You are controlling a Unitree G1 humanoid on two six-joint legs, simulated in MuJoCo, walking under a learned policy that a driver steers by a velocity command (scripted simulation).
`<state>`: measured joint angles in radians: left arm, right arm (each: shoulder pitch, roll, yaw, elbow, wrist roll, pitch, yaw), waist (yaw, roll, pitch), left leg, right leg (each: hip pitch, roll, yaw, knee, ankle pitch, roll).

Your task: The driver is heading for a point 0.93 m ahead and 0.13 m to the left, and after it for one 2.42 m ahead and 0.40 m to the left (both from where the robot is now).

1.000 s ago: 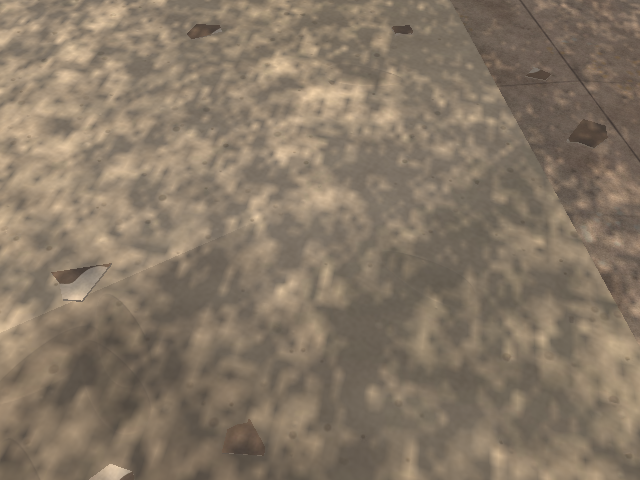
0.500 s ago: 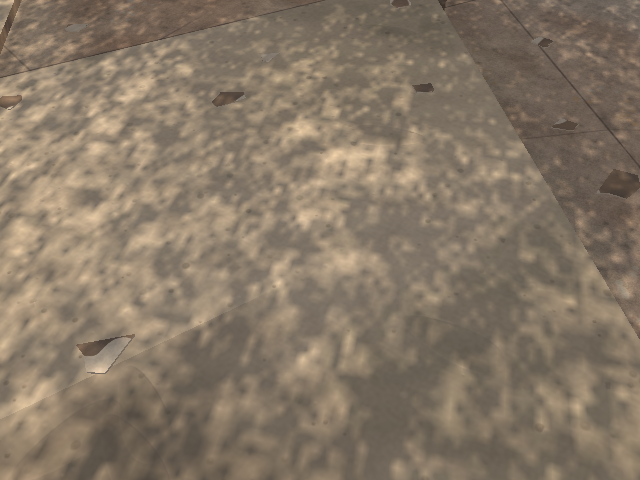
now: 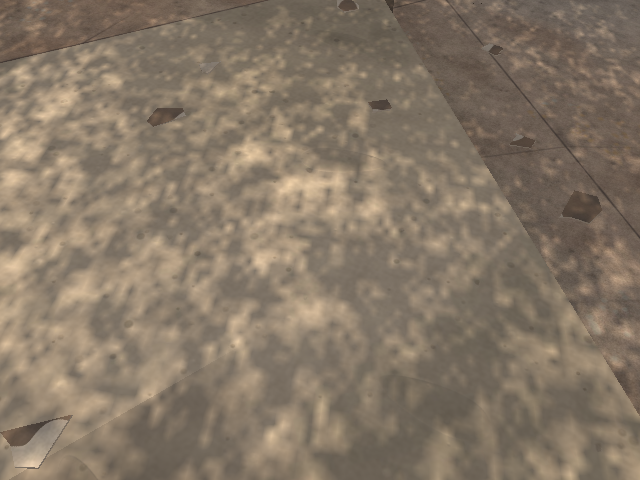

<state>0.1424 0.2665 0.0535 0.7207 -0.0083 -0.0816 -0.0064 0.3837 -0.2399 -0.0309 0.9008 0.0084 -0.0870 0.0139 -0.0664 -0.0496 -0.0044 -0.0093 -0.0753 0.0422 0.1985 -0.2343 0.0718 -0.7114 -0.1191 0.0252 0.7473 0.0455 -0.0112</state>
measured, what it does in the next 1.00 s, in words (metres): walks ahead, turning left: right foot, then left foot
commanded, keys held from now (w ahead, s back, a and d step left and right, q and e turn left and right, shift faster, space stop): w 0.36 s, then w+q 0.60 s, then w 0.04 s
